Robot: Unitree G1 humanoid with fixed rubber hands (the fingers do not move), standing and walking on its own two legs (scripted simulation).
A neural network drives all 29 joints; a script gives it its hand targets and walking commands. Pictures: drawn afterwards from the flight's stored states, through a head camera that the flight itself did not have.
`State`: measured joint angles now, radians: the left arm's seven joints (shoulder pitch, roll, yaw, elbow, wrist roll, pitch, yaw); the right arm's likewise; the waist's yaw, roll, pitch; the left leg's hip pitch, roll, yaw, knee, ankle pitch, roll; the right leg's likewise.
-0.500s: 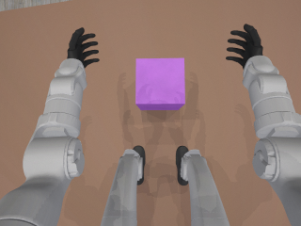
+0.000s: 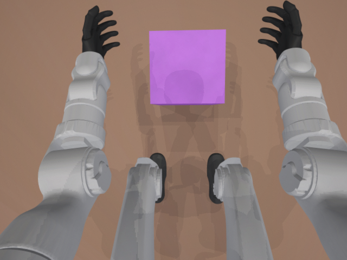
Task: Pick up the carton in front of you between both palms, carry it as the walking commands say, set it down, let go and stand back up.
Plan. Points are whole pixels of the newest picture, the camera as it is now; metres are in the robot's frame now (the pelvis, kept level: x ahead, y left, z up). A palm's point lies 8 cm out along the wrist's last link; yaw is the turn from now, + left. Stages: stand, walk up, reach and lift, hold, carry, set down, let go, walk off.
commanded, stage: reach and lift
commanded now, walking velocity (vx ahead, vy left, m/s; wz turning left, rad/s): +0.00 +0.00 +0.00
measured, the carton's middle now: (186, 74) +0.51 +0.00 -0.44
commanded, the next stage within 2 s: none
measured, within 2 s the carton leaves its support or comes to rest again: leaves its support in 1.46 s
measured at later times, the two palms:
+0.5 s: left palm (125, 71) +0.50 +0.18 -0.35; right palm (250, 69) +0.50 -0.18 -0.35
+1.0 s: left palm (132, 70) +0.51 +0.17 -0.37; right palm (244, 68) +0.51 -0.17 -0.37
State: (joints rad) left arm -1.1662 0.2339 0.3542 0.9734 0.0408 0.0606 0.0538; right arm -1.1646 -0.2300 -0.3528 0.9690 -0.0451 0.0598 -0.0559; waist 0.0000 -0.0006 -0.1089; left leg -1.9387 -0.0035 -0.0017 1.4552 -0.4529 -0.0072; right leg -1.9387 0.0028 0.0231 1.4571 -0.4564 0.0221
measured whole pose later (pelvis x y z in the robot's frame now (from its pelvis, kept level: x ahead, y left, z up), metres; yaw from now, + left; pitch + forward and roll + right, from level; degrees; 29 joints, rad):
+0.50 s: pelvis -0.06 +0.00 -0.18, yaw +0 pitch +40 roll +0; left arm -1.53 0.39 0.11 1.20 -0.21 0.08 0.10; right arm -1.53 -0.37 -0.11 1.18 0.21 0.09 -0.12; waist 0.00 0.00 0.33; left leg -2.27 -0.01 -0.02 2.11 -0.53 -0.02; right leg -2.27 0.02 0.02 2.11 -0.53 0.02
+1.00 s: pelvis -0.05 +0.00 -0.20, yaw +0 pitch +38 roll +0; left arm -1.53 0.36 0.06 1.20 -0.23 0.04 0.12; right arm -1.53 -0.36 -0.07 1.19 0.23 0.05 -0.12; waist 0.00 0.00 0.37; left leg -2.28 -0.02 -0.02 2.19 -0.58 -0.02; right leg -2.27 0.02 0.02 2.20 -0.58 0.03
